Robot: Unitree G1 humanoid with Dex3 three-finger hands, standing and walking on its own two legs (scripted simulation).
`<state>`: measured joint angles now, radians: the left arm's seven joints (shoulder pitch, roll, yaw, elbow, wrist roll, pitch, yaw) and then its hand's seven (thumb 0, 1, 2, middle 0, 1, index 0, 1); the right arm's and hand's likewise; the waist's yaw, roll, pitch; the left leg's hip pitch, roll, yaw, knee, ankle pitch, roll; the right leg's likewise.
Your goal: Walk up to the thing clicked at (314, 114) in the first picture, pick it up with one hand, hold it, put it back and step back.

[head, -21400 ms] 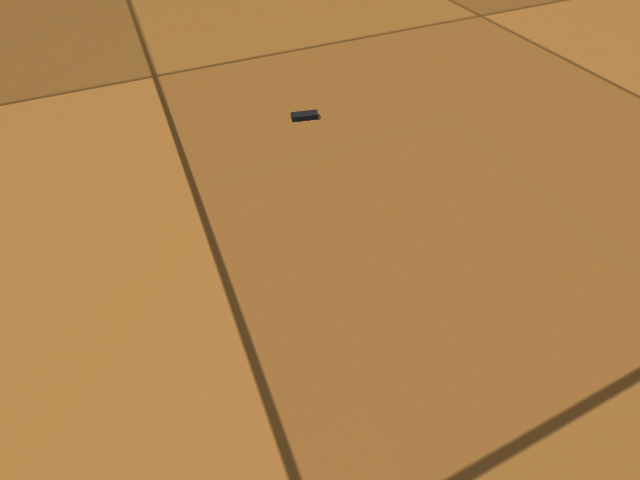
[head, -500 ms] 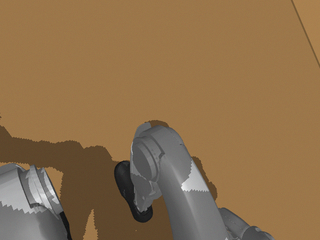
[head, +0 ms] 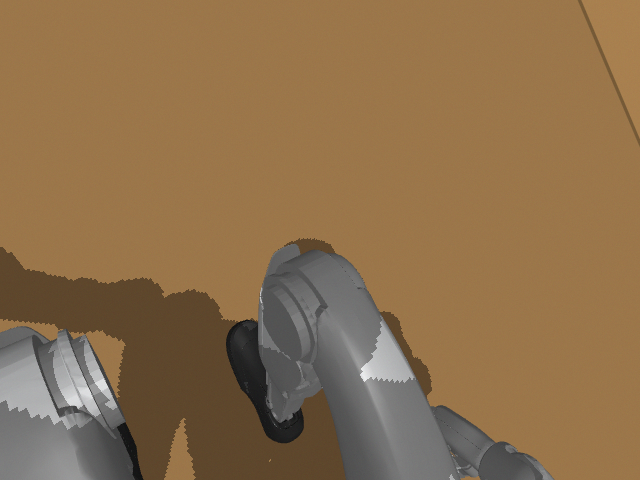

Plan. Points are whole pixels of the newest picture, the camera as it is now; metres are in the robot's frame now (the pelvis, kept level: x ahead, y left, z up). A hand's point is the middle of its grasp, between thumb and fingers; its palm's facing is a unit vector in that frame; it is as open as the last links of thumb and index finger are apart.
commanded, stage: close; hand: left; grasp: from above
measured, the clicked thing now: out of the picture +0.43 +0.33 -0.29
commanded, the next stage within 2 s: settle in 0.62 s
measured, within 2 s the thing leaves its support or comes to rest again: leaves its support in 1.04 s
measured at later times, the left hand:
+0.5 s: hand out of the picture +0.42 +0.33 -0.26, palm faces -0.43 -0.14 -0.89, open 9.2 cm
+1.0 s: hand out of the picture +0.42 +0.33 -0.26, palm faces -0.42 -0.17 -0.89, open 8.9 cm
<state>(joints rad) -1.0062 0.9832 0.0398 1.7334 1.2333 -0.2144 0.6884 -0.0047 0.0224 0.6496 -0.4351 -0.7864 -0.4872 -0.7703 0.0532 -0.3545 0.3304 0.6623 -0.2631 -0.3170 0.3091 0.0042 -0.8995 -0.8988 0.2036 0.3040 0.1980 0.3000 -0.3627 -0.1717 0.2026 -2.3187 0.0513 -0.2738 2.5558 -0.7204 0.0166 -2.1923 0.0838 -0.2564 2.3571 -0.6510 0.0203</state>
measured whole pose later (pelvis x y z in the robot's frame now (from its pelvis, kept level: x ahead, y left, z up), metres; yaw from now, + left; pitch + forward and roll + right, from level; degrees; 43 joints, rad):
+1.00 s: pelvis +0.00 +0.00 +0.00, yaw +0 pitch +26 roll -15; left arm -0.95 0.96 0.13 1.62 1.25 -0.21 0.61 0.01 0.18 0.43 -0.70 -0.52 -0.74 -0.49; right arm 0.11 -0.34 0.30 0.65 -0.26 -0.27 0.29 0.00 -0.91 -0.90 0.20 0.30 0.20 0.30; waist -0.35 -0.15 0.18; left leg -2.33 0.05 -0.26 2.55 -0.71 0.01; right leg -2.21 0.08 -0.25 2.36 -0.65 0.02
